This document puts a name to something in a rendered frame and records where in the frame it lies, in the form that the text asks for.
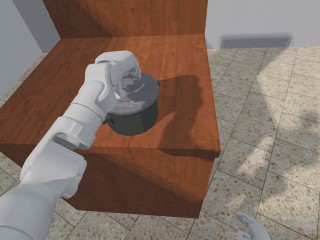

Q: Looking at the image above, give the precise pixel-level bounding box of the robot right hand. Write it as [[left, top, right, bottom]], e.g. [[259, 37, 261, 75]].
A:
[[234, 212, 271, 240]]

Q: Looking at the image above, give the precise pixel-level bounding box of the lid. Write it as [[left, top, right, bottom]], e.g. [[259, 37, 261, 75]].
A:
[[109, 72, 159, 115]]

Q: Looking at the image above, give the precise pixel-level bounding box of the pot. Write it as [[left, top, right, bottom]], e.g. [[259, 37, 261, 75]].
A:
[[102, 81, 161, 136]]

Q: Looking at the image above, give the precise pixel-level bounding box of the table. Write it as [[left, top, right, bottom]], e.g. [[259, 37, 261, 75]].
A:
[[0, 0, 221, 219]]

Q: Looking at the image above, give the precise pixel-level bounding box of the robot left upper arm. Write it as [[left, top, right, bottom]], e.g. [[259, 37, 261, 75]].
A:
[[0, 140, 87, 240]]

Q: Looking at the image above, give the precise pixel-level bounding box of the left robot forearm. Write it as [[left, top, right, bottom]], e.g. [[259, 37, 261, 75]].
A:
[[20, 58, 122, 182]]

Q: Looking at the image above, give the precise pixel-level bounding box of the knob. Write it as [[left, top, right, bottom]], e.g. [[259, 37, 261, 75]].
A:
[[120, 78, 135, 92]]

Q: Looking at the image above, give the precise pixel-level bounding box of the robot left hand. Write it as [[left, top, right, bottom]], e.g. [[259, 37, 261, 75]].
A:
[[95, 50, 141, 100]]

